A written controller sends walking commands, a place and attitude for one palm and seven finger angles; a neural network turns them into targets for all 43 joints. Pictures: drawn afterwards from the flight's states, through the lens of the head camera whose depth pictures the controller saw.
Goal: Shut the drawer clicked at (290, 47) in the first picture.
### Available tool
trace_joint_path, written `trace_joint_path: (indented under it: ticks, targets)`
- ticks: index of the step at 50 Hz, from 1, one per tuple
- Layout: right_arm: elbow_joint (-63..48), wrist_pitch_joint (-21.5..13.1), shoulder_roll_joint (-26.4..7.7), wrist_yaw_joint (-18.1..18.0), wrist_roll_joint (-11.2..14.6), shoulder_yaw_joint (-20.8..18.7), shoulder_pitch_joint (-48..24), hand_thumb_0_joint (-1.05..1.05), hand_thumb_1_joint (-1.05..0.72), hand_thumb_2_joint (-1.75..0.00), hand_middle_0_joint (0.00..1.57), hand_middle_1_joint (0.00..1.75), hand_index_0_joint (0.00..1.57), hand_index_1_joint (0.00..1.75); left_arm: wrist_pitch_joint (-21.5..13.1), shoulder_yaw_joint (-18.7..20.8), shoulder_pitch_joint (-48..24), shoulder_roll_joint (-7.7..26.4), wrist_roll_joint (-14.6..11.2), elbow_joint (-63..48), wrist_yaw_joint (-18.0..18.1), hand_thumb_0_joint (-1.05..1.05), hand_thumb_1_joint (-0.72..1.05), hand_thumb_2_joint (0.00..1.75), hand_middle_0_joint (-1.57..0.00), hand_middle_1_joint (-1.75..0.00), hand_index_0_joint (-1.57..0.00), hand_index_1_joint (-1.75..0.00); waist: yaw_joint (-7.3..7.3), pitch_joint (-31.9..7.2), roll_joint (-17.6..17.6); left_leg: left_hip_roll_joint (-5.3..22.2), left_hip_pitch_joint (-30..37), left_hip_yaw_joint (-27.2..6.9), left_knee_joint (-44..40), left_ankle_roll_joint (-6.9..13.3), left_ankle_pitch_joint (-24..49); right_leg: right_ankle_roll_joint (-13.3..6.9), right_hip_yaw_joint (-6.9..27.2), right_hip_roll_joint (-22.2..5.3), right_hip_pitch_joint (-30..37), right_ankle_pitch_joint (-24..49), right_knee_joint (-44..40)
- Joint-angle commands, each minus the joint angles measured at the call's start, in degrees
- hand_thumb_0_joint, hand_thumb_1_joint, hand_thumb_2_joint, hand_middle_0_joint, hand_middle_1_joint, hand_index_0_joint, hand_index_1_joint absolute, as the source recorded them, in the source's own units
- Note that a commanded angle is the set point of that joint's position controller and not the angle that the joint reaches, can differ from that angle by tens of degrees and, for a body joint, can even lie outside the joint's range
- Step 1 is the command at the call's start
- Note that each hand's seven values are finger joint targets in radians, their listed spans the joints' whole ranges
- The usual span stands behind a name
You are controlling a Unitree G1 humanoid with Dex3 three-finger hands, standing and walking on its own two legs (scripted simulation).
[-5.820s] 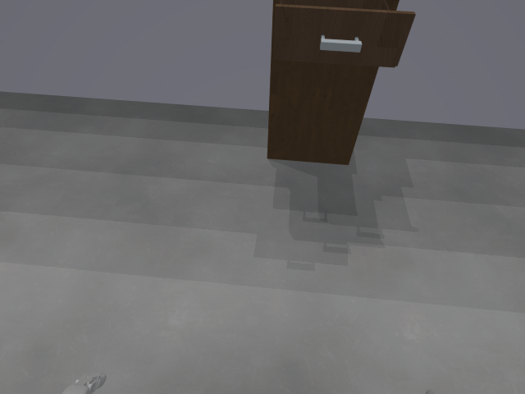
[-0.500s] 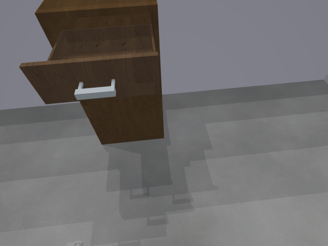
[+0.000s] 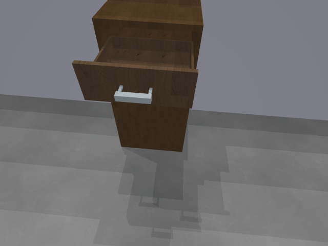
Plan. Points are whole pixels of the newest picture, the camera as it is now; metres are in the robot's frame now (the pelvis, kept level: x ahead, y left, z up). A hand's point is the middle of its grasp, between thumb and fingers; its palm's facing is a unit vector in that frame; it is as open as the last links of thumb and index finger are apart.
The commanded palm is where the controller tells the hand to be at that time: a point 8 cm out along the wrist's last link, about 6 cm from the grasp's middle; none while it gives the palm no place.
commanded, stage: take the last steps up to it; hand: left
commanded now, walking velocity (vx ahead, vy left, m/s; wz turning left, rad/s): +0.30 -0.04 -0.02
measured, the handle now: (134, 93) +0.57 +0.17 +0.04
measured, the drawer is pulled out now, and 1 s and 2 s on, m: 0.30 0.30 0.30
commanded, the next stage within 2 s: come to a stop and stand still in 0.66 s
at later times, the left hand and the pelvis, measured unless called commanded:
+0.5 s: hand (126, 203) +0.27 +0.15 -0.18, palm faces -0.07 -0.98 -0.21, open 7.4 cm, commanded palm none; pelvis +0.16 -0.03 -0.02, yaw -2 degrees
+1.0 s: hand (133, 204) +0.28 +0.13 -0.19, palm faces +0.06 -0.98 -0.17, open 7.3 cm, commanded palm none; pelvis +0.29 -0.03 -0.01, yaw -2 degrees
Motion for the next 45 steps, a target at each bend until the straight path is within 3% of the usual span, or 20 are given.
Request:
trace_joint_path:
  ticks: [1, 2, 3, 6, 8, 11, 15, 20, 22, 23, 24, 25, 26, 27, 29, 32, 38, 40, 42, 45]
  targets:
    - [1.5, -2.5, -9.4, -1.9, -0.1, -1.9, 14.3, 0.00, -0.90, -0.90, 0.20, 0.30, 0.20, 0.30, -0.4, 0.6, -3.2, 2.6, -0.9, -3.6, -0.7, 0.00, 0.90, 0.90, -0.20, -0.30, -0.20, -0.30, -8.39, 3.8, 15.6, 14.0, 19.4, -19.5, -20.0, 6.0, -14.4, -0.5, 1.5, -0.8, -26.3, -16.1, 14.2]
    - [1.6, -2.3, -12.3, -2.5, -0.2, -2.3, 17.7, 0.00, -0.90, -0.90, 0.20, 0.30, 0.20, 0.30, -0.6, 0.4, -6.7, 2.4, -0.5, -6.1, -0.8, 0.00, 0.90, 0.90, -0.20, -0.30, -0.20, -0.30, -9.52, 6.3, 14.3, 20.7, 17.3, -29.7, -25.6, 10.3, -17.1, -0.1, 2.3, 1.0, -31.9, -17.4, 25.3]
    - [1.8, -2.4, -11.2, -2.7, -0.2, -2.0, 16.2, 0.00, -0.90, -0.90, 0.20, 0.30, 0.20, 0.30, -0.2, 0.8, -8.9, 3.4, 0.2, -6.3, -0.6, 0.00, 0.90, 0.90, -0.20, -0.30, -0.20, -0.30, -9.11, 7.3, 14.9, 20.4, 13.9, -29.1, -26.6, 10.6, -18.0, -0.7, 6.4, -0.8, -32.5, -16.1, 32.9]
    - [0.2, -3.6, -5.3, -2.9, 0.3, -0.6, 9.5, 0.00, -0.90, -0.90, 0.20, 0.30, 0.20, 0.30, -0.2, 1.4, -6.5, 3.3, 0.1, -4.0, -1.7, 0.00, 0.90, 0.90, -0.20, -0.30, -0.20, -0.30, -4.93, 9.9, 6.9, 14.8, 8.2, -17.3, -26.5, 9.2, -5.4, 0.0, 8.4, -3.3, -30.7, -4.8, 38.7]
    - [0.4, -4.5, -4.6, -3.1, 0.7, -0.2, 9.8, 0.00, -0.90, -0.90, 0.20, 0.30, 0.20, 0.30, 0.1, 1.2, -4.6, 2.3, -0.1, -2.8, -1.8, 0.00, 0.90, 0.90, -0.20, -0.30, -0.20, -0.30, -3.70, 7.8, 6.3, 12.3, 9.5, -11.1, -25.1, 8.9, 8.2, 0.9, 7.8, -3.2, -29.2, -0.4, 38.9]
    - [1.4, -5.1, -4.3, -3.3, 0.9, -0.2, 11.5, 0.00, -0.90, -0.90, 0.20, 0.30, 0.20, 0.30, 0.7, 1.3, -6.1, 2.2, -0.3, -3.7, -1.7, 0.00, 0.90, 0.90, -0.20, -0.30, -0.20, -0.30, -3.07, 7.4, 6.6, 12.3, 11.0, -7.8, -24.4, 9.9, 17.3, 1.8, 7.8, -3.7, -30.7, 1.8, 37.7]
    - [3.2, -5.1, -4.1, -3.3, 0.5, -0.4, 14.8, 0.00, -0.90, -0.90, 0.20, 0.30, 0.20, 0.30, 0.6, 1.2, -13.2, 1.7, -0.5, -6.2, -1.9, 0.00, 0.90, 0.90, -0.20, -0.30, -0.20, -0.30, -4.70, 9.1, 6.7, 12.5, 12.8, -5.7, -23.3, 9.9, 22.4, 1.7, 5.9, -3.8, -31.4, 3.0, 28.5]
    - [4.3, -4.6, -5.0, -3.2, -0.3, -1.1, 15.0, 0.00, -0.90, -0.90, 0.20, 0.30, 0.20, 0.30, 0.0, 1.4, -17.8, 1.7, -0.7, -8.0, -2.0, 0.00, 0.90, 0.90, -0.20, -0.30, -0.20, -0.30, -5.45, 9.7, 8.6, 13.7, 10.1, -4.1, -19.7, 8.6, 25.4, -0.4, 3.9, -1.7, -21.4, 2.5, 16.6]
    - [4.6, -4.3, -6.0, -3.2, -0.1, -1.3, 13.7, 0.00, -0.90, -0.90, 0.20, 0.30, 0.20, 0.30, -0.6, 2.0, -12.0, 2.9, -0.6, -6.3, -1.9, 0.00, 0.90, 0.90, -0.20, -0.30, -0.20, -0.30, -2.41, 6.2, 7.4, 12.2, 9.5, -2.0, -11.4, 7.3, 33.5, -1.6, 1.7, 1.1, -10.8, 1.9, 11.8]
    - [4.7, -4.2, -5.9, -3.0, 0.2, -1.3, 13.4, 0.00, -0.90, -0.90, 0.20, 0.30, 0.20, 0.30, -1.3, 2.4, -3.6, 4.5, -0.4, -3.7, -1.7, 0.00, 0.90, 0.90, -0.20, -0.30, -0.20, -0.30, 1.31, 1.3, 4.3, 9.5, 8.0, 0.0, -1.1, 5.4, 35.7, -2.1, 0.8, 2.7, 0.0, 4.5, 7.6]
    - [4.4, -4.2, -4.4, -2.4, 0.7, -1.1, 14.3, 0.00, -0.90, -0.90, 0.20, 0.30, 0.20, 0.30, -2.1, 3.5, 4.4, 8.9, -0.1, -1.2, -1.1, 0.00, 0.90, 0.90, -0.20, -0.30, -0.20, -0.30, 4.39, -5.1, -2.5, 5.8, -2.1, 1.8, 13.5, 3.2, 25.9, -4.3, 9.2, -3.8, 14.9, 5.5, 5.3]
    - [2.8, -4.5, 0.0, -2.3, 1.6, -0.4, 17.0, 0.00, -0.90, -0.90, 0.20, 0.30, 0.20, 0.30, -2.5, 5.0, 9.7, 15.4, -0.3, -0.1, -0.3, 0.00, 0.90, 0.90, -0.20, -0.30, -0.20, -0.30, 4.23, -12.2, -16.8, -2.8, -15.1, 2.8, 33.4, 0.7, -10.6, -10.9, 34.3, -21.3, 24.3, 13.8, -1.8]
    - [1.9, -3.9, -1.9, -2.5, 1.9, -0.5, 14.2, 0.00, -0.90, -0.90, 0.20, 0.30, 0.20, 0.30, -2.2, 4.8, 7.7, 15.8, -1.4, -0.6, -0.1, 0.00, 0.90, 0.90, -0.20, -0.30, -0.20, -0.30, 3.94, -12.8, -12.5, -1.0, -15.5, -4.6, 42.0, 1.9, -13.7, -13.6, 37.3, -23.4, 18.3, 8.1, -6.4]
    - [1.2, -3.9, -1.3, -2.3, 1.5, -1.0, 10.4, 0.00, -0.90, -0.90, 0.20, 0.30, 0.20, 0.30, -1.9, 4.1, 1.5, 13.3, -1.1, -2.3, 0.1, 0.00, 0.90, 0.90, -0.20, -0.30, -0.20, -0.30, 2.51, -7.6, -8.9, 0.9, -18.4, -5.3, 45.7, 2.0, -9.4, -13.5, 35.3, -21.5, 11.3, 1.0, -8.2]
    - [0.8, -3.3, -0.6, -2.1, 0.6, -0.8, 8.1, 0.00, -0.90, -0.90, 0.20, 0.30, 0.20, 0.30, -2.1, 2.7, -6.2, 8.2, -1.1, -4.1, 0.8, 0.00, 0.90, 0.90, -0.20, -0.30, -0.20, -0.30, -1.12, -2.0, -1.3, 4.4, -16.6, -6.2, 41.4, 1.6, -2.8, -11.5, 24.0, -17.8, 0.5, 3.9, -8.4]
    - [2.1, -1.5, 1.4, -1.9, 0.1, -0.2, 11.7, 0.00, -0.90, -0.90, 0.20, 0.30, 0.20, 0.30, -2.7, 1.2, -8.9, 4.7, -0.5, -4.2, 0.9, 0.00, 0.90, 0.90, -0.20, -0.30, -0.20, -0.30, -5.08, -0.4, -6.1, 4.3, -11.0, -3.6, 31.5, -0.4, -0.3, -8.6, 12.4, -13.5, -7.9, 14.1, -9.6]
    - [-0.6, -1.7, 1.6, -1.2, 0.4, 0.2, 4.3, 0.00, -0.90, -0.90, 0.20, 0.30, 0.20, 0.30, -2.5, 1.2, -6.4, 5.4, -0.5, -2.9, 0.6, 0.00, 0.90, 0.90, -0.20, -0.30, -0.20, -0.30, -3.13, 0.8, -6.0, 2.3, -9.1, -0.4, 12.4, -1.7, 2.6, -9.4, 11.6, -11.9, -4.5, 12.7, -10.6]
    - [-0.7, -2.1, 1.7, -1.7, 0.7, 0.8, 2.4, 0.00, -0.90, -0.90, 0.20, 0.30, 0.20, 0.30, -2.2, 0.9, -6.3, 5.2, -0.6, -2.3, 0.9, 0.00, 0.90, 0.90, -0.20, -0.30, -0.20, -0.30, -2.96, 0.6, -4.8, 1.5, -5.1, -1.1, 4.8, -2.1, 4.4, -8.8, 10.9, -11.4, -2.9, 22.4, -7.1]
    - [0.7, -2.2, 0.8, -2.1, 0.8, 1.2, 4.0, 0.00, -0.90, -0.90, 0.20, 0.30, 0.20, 0.30, -1.5, 0.4, -7.0, 5.2, -1.2, -1.7, 1.3, 0.00, 0.90, 0.90, -0.20, -0.30, -0.20, -0.30, -4.15, -1.7, -3.9, 0.6, 3.4, -1.4, -6.0, -2.4, 15.5, -5.6, 7.9, -8.2, -2.6, 25.2, -2.0]
    - [0.3, -2.1, -5.4, -2.8, 0.9, 0.1, 4.0, 0.00, -0.90, -0.90, 0.20, 0.30, 0.20, 0.30, 0.1, -0.5, -2.8, 2.4, -1.1, -1.8, 2.3, 0.00, 0.90, 0.90, -0.20, -0.30, -0.20, -0.30, -3.14, -0.7, 5.7, 10.6, 9.8, -7.5, -7.3, 2.5, 47.9, 0.1, 6.5, -2.5, -6.4, 7.5, 3.2]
